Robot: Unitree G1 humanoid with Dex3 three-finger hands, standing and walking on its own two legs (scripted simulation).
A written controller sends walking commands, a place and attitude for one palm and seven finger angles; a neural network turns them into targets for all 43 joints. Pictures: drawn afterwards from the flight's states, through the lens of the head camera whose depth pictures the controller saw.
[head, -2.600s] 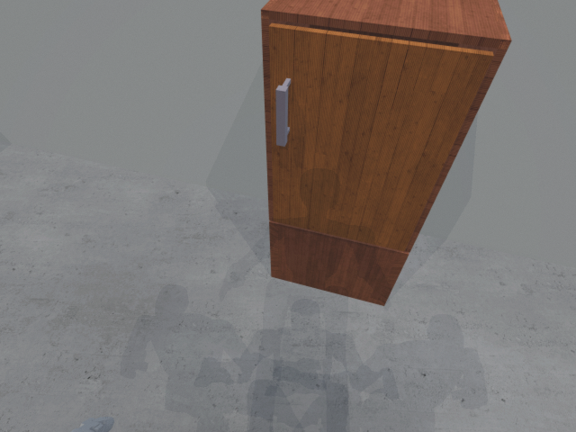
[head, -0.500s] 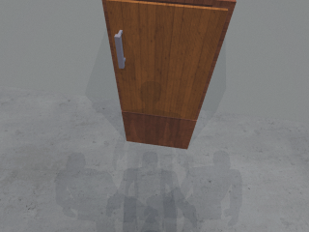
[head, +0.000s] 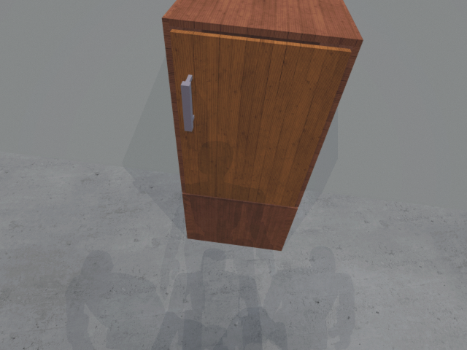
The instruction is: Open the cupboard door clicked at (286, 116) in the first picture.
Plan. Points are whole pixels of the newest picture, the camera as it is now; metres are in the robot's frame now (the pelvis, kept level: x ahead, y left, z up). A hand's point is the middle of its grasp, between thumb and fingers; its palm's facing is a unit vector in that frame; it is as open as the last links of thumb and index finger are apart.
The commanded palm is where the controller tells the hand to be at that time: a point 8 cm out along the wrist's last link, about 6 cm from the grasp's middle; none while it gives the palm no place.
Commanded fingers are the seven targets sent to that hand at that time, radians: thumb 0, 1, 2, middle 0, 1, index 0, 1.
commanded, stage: take the last steps up to it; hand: left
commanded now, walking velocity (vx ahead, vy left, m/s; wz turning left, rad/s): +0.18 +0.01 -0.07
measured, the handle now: (189, 103) +0.69 +0.18 +0.04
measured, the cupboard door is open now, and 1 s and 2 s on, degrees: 0 0 0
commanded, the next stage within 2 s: come to a stop and stand still in 0.12 s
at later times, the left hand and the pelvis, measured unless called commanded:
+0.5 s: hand (160, 330) +0.19 +0.16 -0.17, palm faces -0.01 -0.98 -0.19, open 7.3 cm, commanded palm none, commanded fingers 0.00 0.90 0.90 -0.20 -0.30 -0.20 -0.30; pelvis +0.10 -0.01 +0.00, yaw +0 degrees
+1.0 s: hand out of the picture +0.07 +0.19 -0.17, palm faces +0.00 -0.98 -0.20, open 7.4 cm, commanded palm none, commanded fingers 0.00 0.90 0.90 -0.20 -0.30 -0.20 -0.30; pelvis +0.08 +0.01 +0.01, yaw -2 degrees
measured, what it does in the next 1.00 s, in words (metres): steps on the spot: right foot, then right foot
